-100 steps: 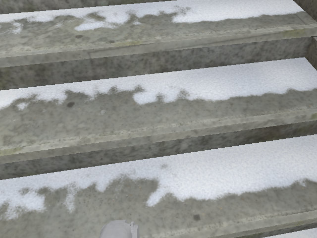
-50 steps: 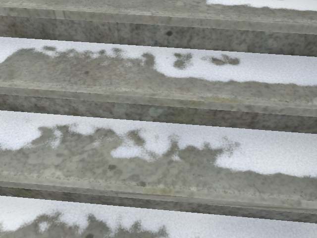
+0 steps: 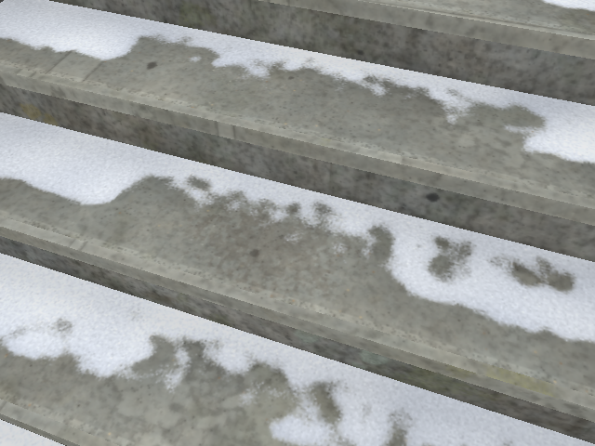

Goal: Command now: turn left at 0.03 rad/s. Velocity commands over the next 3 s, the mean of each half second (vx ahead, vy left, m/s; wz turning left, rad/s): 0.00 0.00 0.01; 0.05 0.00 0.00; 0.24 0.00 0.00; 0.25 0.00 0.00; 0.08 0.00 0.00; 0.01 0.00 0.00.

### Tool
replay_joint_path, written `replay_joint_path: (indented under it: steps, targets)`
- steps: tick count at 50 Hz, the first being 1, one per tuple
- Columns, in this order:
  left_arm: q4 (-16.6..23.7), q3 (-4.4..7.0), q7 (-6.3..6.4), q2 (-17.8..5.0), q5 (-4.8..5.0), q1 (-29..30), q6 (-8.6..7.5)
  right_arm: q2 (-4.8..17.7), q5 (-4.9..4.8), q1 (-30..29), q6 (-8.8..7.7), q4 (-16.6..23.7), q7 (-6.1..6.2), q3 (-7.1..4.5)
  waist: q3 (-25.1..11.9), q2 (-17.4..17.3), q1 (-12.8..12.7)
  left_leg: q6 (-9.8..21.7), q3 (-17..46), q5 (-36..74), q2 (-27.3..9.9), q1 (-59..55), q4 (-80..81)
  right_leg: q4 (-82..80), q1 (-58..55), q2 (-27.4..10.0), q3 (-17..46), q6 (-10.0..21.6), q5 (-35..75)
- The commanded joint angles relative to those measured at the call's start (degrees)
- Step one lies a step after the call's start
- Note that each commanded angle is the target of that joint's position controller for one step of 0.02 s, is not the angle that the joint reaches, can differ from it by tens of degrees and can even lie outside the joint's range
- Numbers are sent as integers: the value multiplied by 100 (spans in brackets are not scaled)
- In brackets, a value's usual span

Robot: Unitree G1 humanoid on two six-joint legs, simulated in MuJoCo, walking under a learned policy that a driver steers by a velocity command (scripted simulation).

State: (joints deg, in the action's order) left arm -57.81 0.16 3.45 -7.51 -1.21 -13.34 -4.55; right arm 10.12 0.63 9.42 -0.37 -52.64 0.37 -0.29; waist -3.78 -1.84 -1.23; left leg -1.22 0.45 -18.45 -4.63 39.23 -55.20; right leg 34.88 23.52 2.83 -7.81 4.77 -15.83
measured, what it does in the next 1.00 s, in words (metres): steps on the spot: left foot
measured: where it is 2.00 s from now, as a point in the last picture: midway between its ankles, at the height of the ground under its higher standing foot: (233, 422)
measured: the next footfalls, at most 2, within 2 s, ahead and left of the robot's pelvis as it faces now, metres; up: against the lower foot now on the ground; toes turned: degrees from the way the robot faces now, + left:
left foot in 0.08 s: +0.14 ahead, +0.11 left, +0.00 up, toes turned +3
left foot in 1.40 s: +0.50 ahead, +0.27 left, +0.16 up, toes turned +8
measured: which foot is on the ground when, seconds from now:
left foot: up 0.00-0.06, down 0.08-0.96, up 0.98-1.00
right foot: down 0.00-1.00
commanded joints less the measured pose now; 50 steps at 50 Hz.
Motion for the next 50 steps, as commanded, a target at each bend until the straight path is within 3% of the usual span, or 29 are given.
replay_joint_path:
  steps: [1, 2, 3, 4, 5, 6, 8, 9, 10, 13, 18, 27, 42, 43, 45, 47, 49, 50]
  targets:
    - [-3, 239, 45, -726, -81, -577, 40, 134, -89, 786, 5, -9, 168, -5, 14, 1029, 22, 175, -602, -57, 343, -1631, 1577, -1418, -369, -1464, 1503, 554, 677]
    - [-45, 207, -17, -570, 3, -506, 55, 13, -62, 1351, -74, -259, 201, 6, -40, 766, 243, 255, -637, 776, 451, -2395, 2401, -1145, -207, -1311, 1265, 409, 901]
    - [-23, 239, -87, -563, -1, -444, 31, 90, 9, 1394, -163, -318, 215, -5, 160, 478, 213, 268, -329, 1030, 362, -2673, 2817, -841, -116, -1095, 1074, 201, 910]
    - [-8, 229, -146, -408, 23, -451, 59, 210, 127, 1471, -289, -263, 216, -12, 169, -17, 200, 317, 637, 1355, -343, -3019, 3348, -162, 117, -831, 862, -3, 149]
    - [-2, 157, -169, -45, 210, -807, 138, 214, 134, 1031, -280, -56, 280, 40, -26, -768, -193, 757, 1560, 1138, -964, -2690, 3737, -330, 12, -607, 800, -256, -538]
    - [-179, 141, -113, -112, 222, -1011, 230, 18, 77, 890, -258, 54, 263, 27, 88, -643, -165, 950, 1784, 333, -1018, -2185, 4018, -508, -595, -619, 826, -314, -506]
    - [-322, 124, -76, -199, 82, -914, 309, -5, 27, 696, -230, 119, 213, 8, 650, -354, -119, 658, 1137, -441, -403, -1939, 4048, -1046, -929, -635, 887, -309, -1]
    - [-358, 143, -74, -308, 29, -926, 315, 57, -5, 858, -228, 85, 228, -10, 671, -318, -38, 583, 893, -158, -251, -2053, 3994, -1152, -1017, -688, 913, -282, 169]
    - [-375, 158, -96, -378, 40, -977, 305, 94, -46, 1028, -221, -15, 259, -31, 613, -204, -5, 577, 709, 423, -167, -2337, 3880, -1264, -1006, -747, 900, -269, 344]
    - [-414, 98, -70, -272, 85, -1073, 298, 50, -37, 1426, -254, -199, 268, -32, 381, 110, 69, 548, 496, 1584, -148, -2978, 3620, -1421, -1110, -806, 894, -272, 602]
    - [-435, 35, -16, -249, 77, -1223, 340, 21, 2, 1562, -185, -376, 292, 8, 563, 186, 101, 553, 382, 1906, -129, -3052, 3568, -1480, -1186, -846, 866, -228, 700]
    - [-395, -101, 31, -238, 109, -1464, 387, 21, -28, 1575, -115, -609, 294, 87, 768, 238, 117, 592, 351, 2175, -140, -3098, 3537, -1526, -1340, -892, 871, -151, 1016]
    - [-298, -183, 53, -220, 90, -1698, 368, 49, -52, 1590, -49, -821, 269, 133, 943, 213, 157, 543, 266, 1609, -144, -3015, 3679, -1723, -1393, -930, 903, -64, 910]
    - [-303, -183, 51, -217, 83, -1742, 368, 46, -51, 1618, -39, -845, 264, 131, 888, 207, 159, 559, 258, 1133, -98, -3013, 3712, -1752, -1399, -885, 897, -30, 529]
    - [-263, -98, 41, -400, 67, -1804, 391, 243, -50, 1611, 0, -829, 252, 40, 1024, 211, 138, 675, 206, -171, 68, -2718, 3564, -1641, -1258, -730, 890, 116, -710]
    - [-159, -12, 17, -582, 59, -1872, 425, 341, -39, 1486, 42, -717, 210, -44, 1340, 416, 49, 784, 147, -1484, 217, -1934, 3186, -1731, -1081, -835, 1277, 351, -2156]
    - [-178, 77, -5, -747, 57, -2289, 424, 117, -41, 999, 16, -459, 125, -19, 1633, 918, -233, 681, -282, -1281, 526, -827, 2209, -2351, -1429, -1409, 2256, 706, -3151]
    - [-244, 141, -13, -835, 40, -2508, 421, 8, 27, 802, -28, -315, 77, 3, 1653, 1192, -328, 594, -603, -849, 542, -523, 1496, -2755, -1566, -1879, 2853, 986, -3507]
